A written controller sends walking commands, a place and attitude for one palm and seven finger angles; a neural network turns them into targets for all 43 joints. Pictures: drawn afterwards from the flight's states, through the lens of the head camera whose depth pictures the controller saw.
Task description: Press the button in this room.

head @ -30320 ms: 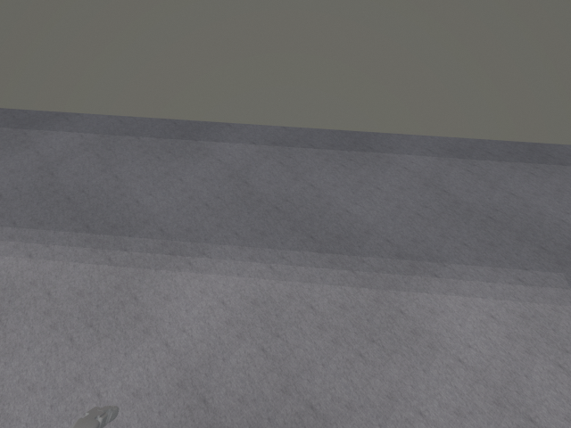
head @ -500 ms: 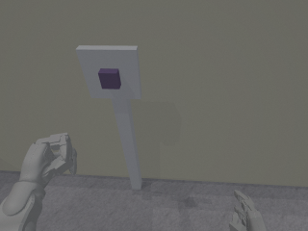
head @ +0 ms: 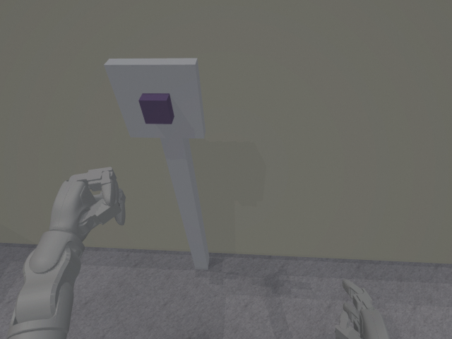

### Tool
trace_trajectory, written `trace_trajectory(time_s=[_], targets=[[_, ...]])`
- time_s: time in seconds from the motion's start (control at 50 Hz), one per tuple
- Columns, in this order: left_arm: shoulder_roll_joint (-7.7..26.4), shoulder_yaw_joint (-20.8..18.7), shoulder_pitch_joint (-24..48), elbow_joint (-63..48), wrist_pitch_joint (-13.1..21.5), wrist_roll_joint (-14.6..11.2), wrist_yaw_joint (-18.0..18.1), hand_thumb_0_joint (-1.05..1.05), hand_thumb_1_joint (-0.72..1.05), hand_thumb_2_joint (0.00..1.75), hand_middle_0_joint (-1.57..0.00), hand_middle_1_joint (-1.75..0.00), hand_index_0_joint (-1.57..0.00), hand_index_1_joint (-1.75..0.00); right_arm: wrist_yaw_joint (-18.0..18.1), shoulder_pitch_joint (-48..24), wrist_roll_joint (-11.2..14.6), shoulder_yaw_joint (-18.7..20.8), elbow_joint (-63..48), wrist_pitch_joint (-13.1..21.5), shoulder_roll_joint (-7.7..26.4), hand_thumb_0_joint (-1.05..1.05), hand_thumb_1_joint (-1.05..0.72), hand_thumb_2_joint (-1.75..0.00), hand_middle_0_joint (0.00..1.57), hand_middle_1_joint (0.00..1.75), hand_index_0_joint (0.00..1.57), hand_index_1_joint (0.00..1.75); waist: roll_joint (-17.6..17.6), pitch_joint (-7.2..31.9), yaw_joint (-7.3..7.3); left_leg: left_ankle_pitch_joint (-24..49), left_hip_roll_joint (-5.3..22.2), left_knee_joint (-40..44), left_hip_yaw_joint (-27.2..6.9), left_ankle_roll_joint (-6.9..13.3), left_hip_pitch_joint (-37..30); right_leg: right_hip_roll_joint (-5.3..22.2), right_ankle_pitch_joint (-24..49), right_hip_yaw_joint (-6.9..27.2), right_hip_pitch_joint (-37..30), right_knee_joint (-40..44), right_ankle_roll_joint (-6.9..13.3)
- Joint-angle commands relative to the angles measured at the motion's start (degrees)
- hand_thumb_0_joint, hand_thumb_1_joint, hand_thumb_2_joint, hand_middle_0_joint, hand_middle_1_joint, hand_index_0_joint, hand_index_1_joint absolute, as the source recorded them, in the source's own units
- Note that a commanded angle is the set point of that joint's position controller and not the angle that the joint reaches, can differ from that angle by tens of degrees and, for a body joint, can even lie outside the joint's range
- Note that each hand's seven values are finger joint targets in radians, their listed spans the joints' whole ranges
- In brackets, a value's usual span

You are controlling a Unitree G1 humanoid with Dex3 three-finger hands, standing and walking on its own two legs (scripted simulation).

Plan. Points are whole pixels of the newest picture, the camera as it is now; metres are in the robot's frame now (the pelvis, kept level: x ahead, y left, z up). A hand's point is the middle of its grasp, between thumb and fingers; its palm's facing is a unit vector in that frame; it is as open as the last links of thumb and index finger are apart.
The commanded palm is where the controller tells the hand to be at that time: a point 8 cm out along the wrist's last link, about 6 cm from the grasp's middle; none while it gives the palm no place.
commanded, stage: aim a knuckle at the button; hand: left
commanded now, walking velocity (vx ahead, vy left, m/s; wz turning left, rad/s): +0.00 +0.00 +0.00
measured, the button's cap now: (157, 108) +0.54 +0.20 +0.15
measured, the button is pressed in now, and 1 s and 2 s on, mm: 0 0 0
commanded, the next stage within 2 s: press the button with the knuckle in 1.76 s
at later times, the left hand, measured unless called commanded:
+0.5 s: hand (148, 173) +0.36 +0.18 +0.12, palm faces +0.02 -1.00 -0.03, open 3.1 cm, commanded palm +0.34 +0.23 +0.12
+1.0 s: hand (166, 148) +0.44 +0.17 +0.11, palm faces +0.04 -1.00 -0.02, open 3.1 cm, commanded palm +0.41 +0.22 +0.11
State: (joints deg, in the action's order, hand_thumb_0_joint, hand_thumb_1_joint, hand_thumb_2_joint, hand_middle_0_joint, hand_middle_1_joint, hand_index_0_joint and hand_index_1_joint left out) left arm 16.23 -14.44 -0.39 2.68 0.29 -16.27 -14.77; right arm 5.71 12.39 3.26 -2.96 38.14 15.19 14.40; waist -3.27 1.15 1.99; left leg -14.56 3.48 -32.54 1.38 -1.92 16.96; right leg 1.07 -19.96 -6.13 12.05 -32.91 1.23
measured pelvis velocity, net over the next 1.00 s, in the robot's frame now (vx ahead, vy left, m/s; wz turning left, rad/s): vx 0.00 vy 0.01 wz -0.04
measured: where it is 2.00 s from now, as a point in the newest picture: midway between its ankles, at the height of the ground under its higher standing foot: outside the picture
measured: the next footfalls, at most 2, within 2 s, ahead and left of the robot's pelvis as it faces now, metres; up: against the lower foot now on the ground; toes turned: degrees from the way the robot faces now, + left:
none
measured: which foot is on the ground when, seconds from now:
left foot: down 0.00-1.00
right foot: down 0.00-1.00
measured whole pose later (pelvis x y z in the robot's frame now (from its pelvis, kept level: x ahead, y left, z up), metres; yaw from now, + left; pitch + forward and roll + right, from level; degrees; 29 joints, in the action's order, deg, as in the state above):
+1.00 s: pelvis +0.00 +0.01 +0.00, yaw -2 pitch +6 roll +0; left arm 17.3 -14.9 36.1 46.5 9.5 -8.8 -6.0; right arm 2.7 17.9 2.2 -0.4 40.1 2.5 15.1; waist -1.6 2.3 -3.6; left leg -15.8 3.8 -35.6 3.6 -1.1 25.4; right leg 1.1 -20.2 -3.6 21.5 -35.9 0.5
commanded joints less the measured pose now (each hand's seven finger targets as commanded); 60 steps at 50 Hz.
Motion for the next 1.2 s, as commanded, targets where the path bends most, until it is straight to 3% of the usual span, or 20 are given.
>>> trace_trajectory(time_s=[0.0,0.06,0.14,0.22,0.28,0.36,0.42,0.46,0.54,0.56,0.62,0.66,0.72,0.76,0.84,0.86,0.94,1.04,1.1,1.18], targets=[[11.45,-5.37,16.51,-7.49,2.0,-0.84,0.5,0.0,0.9,0.9,-1.3,-1.5,-1.3,-1.5,0.6,-6.32,0.37,2.62,-9.69,2.59,6.41,0.0,-0.9,-0.9,0.2,0.3,0.2,0.3,2.66,9.24,-0.52,7.77,-3.79,2.71,-0.59,3.6,-6.85,-0.06,14.77,4.42,2.63,6.96,-1.96],[12.15,-6.87,17.7,-7.9,2.9,-0.52,1.84,0.0,0.9,0.9,-1.3,-1.5,-1.3,-1.5,0.04,-5.89,-0.07,2.81,-10.04,2.07,6.31,0.0,-0.9,-0.9,0.2,0.3,0.2,0.3,4.08,12.63,0.12,11.69,-3.59,2.51,-0.56,3.58,-7.73,-0.41,19.84,3.53,0.65,5.4,-1.78],[9.63,-4.79,19.13,-9.39,4.85,0.56,3.53,0.0,0.9,0.9,-1.3,-1.5,-1.3,-1.5,-0.9,-5.32,-0.23,3.22,-10.33,1.55,5.98,0.0,-0.9,-0.9,0.2,0.3,0.2,0.3,0.99,14.58,-0.16,15.19,-3.47,2.35,0.01,3.27,-9.72,-0.67,23.55,2.7,0.78,3.86,-1.34],[7.62,-1.78,22.56,-4.32,4.06,1.55,4.24,0.0,0.9,0.9,-1.3,-1.5,-1.3,-1.5,-1.04,-4.51,0.07,3.42,-9.34,-0.04,6.51,0.0,-0.9,-0.9,0.2,0.3,0.2,0.3,2.61,9.77,-1.67,12.66,-3.19,2.66,-0.14,3.22,-7.99,-0.96,20.67,2.6,3.79,4.52,-1.3],[7.22,-0.46,27.37,-2.37,3.05,2.26,5.16,0.0,0.9,0.9,-1.3,-1.5,-1.3,-1.5,-0.83,-4.1,0.16,3.62,-9.16,-1.18,6.83,0.0,-0.9,-0.9,0.2,0.3,0.2,0.3,3.19,9.5,-2.43,11.19,-3.05,2.53,-0.46,3.36,-7.88,-0.99,18.48,2.79,5.13,4.84,-1.25],[8.29,-0.88,32.65,-4.2,4.77,3.44,6.94,0.0,0.9,0.9,-1.3,-1.5,-1.3,-1.5,-0.95,-3.52,-0.35,3.8,-9.08,-2.11,6.62,0.0,-0.9,-0.9,0.2,0.3,0.2,0.3,2.08,15.52,-2.37,14.22,-2.79,1.88,-0.71,3.25,-10.45,-1.09,20.13,2.77,3.44,3.73,-0.86],[6.94,-0.24,34.08,-4.18,6.74,3.74,8.25,0.0,0.9,0.9,-1.3,-1.5,-1.3,-1.5,-1.51,-3.22,-0.68,3.86,-8.87,-2.41,6.24,0.0,-0.9,-0.9,0.2,0.3,0.2,0.3,0.62,18.81,-2.18,16.99,-2.73,1.6,-0.82,2.93,-11.94,-1.09,22.57,2.62,2.45,2.67,-0.68],[8.09,-1.36,33.5,1.53,6.8,3.95,8.82,0.0,0.9,0.9,-1.3,-1.5,-1.3,-1.5,-1.61,-2.45,-0.65,3.85,-7.83,-3.25,6.69,0.0,-0.9,-0.9,0.2,0.3,0.2,0.3,4.89,16.24,-2.45,16.07,-2.54,1.54,-0.72,3.1,-9.55,-1.33,22.35,2.6,2.71,3.06,-0.85],[5.29,1.93,38.64,9.65,4.98,4.72,8.91,0.0,0.9,0.9,-1.3,-1.5,-1.3,-1.5,-1.63,-2.12,-0.06,3.69,-7.38,-5.22,6.86,0.0,-0.9,-0.9,0.2,0.3,0.2,0.3,2.74,11.34,-3.52,11.47,-2.85,1.98,-0.59,2.79,-6.95,-1.11,18.59,2.75,6.16,3.71,-0.8],[5.25,2.11,40.12,11.47,4.68,5.1,9.15,0.0,0.9,0.9,-1.3,-1.5,-1.3,-1.5,-1.68,-1.7,-0.05,3.81,-7.15,-5.65,6.98,0.0,-0.9,-0.9,0.2,0.3,0.2,0.3,4.42,10.97,-3.95,10.97,-2.83,1.78,-0.66,3.1,-6.61,-1.19,17.93,2.83,6.58,4.0,-0.84],[6.82,1.4,46.08,12.62,5.32,5.51,9.76,0.0,0.9,0.9,-1.3,-1.5,-1.3,-1.5,-1.55,-1.09,-0.15,3.88,-7.35,-6.72,7.06,0.0,-0.9,-0.9,0.2,0.3,0.2,0.3,2.24,13.4,-4.01,10.03,-3.02,1.59,-0.74,3.0,-6.94,-1.07,16.71,3.22,6.73,3.76,-0.65],[7.5,0.73,47.87,12.58,7.34,5.65,10.33,0.0,0.9,0.9,-1.3,-1.5,-1.3,-1.5,-1.74,-0.07,-0.52,4.08,-7.13,-6.94,7.07,0.0,-0.9,-0.9,0.2,0.3,0.2,0.3,4.41,16.32,-4.02,12.15,-2.88,0.87,-0.85,3.2,-7.25,-1.24,18.83,3.31,5.17,3.19,-0.66],[10.07,-1.85,51.51,13.45,10.76,5.5,11.0,0.0,0.9,0.9,-1.3,-1.5,-1.3,-1.5,-1.89,0.94,-0.83,4.41,-6.62,-7.22,7.02,0.0,-0.9,-0.9,0.2,0.3,0.2,0.3,3.52,19.95,-3.78,14.16,-2.96,0.2,-0.58,3.23,-8.14,-1.34,21.75,3.81,3.72,2.17,-0.71],[12.29,-3.36,52.98,18.09,11.96,5.94,11.22,0.0,0.9,0.9,-1.3,-1.5,-1.3,-1.5,-1.9,1.98,-0.91,4.37,-5.56,-7.91,7.32,0.0,-0.9,-0.9,0.2,0.3,0.2,0.3,5.43,18.71,-4.3,12.52,-2.95,0.01,-0.42,3.38,-5.95,-1.39,20.76,4.11,3.75,2.41,-0.91],[9.65,-0.29,57.95,27.76,12.3,6.84,10.38,0.0,0.9,0.9,-1.3,-1.5,-1.3,-1.5,-2.19,3.38,-0.54,4.52,-4.41,-8.93,7.5,0.0,-0.9,-0.9,0.2,0.3,0.2,0.3,2.82,14.33,-5.93,8.83,-3.25,-0.29,-0.08,3.35,-3.55,-1.34,17.91,4.32,8.09,2.73,-0.86],[11.02,-1.47,57.86,30.3,12.37,7.13,10.21,0.0,0.9,0.9,-1.3,-1.5,-1.3,-1.5,-2.26,4.15,-0.65,4.76,-4.24,-9.31,7.89,0.0,-0.9,-0.9,0.2,0.3,0.2,0.3,5.62,14.79,-5.87,8.79,-3.22,-0.55,-0.2,3.58,-2.6,-1.44,17.94,4.37,7.53,2.7,-0.93],[13.07,-3.7,57.74,33.71,13.08,6.49,8.39,0.0,0.9,0.9,-1.3,-1.5,-1.3,-1.5,-2.39,5.58,-0.68,5.14,-5.04,-10.36,8.34,0.0,-0.9,-0.9,0.2,0.3,0.2,0.3,3.77,18.85,-4.8,10.59,-3.61,-1.16,0.54,3.59,-1.85,-1.29,21.17,4.87,5.47,1.78,-0.75],[12.96,-4.55,55.9,27.42,16.81,5.9,8.05,0.0,0.9,0.9,-1.3,-1.5,-1.3,-1.5,-3.12,6.28,-0.92,5.75,-6.52,-10.67,7.95,0.0,-0.9,-0.9,0.2,0.3,0.2,0.3,1.91,23.64,-3.69,15.23,-3.5,-1.85,0.83,3.64,-4.16,-1.81,26.17,4.81,3.19,0.46,-0.58],[14.14,-5.42,53.54,26.54,17.41,5.81,8.13,0.0,0.9,0.9,-1.3,-1.5,-1.3,-1.5,-3.2,6.5,-0.75,6.06,-6.61,-11.05,8.24,0.0,-0.9,-0.9,0.2,0.3,0.2,0.3,5.33,21.8,-4.03,14.87,-3.24,-1.46,0.96,3.94,-2.96,-2.01,26.95,4.78,2.79,0.69,-0.94],[12.39,-3.87,53.18,25.32,16.37,5.93,8.06,0.0,0.9,0.9,-1.3,-1.5,-1.3,-1.5,-3.13,5.72,-0.46,6.0,-6.79,-11.28,7.92,0.0,-0.9,-0.9,0.2,0.3,0.2,0.3,2.51,18.86,-4.51,12.89,-3.2,-1.05,1.25,3.94,-3.19,-2.02,24.22,4.65,4.92,1.47,-0.89]])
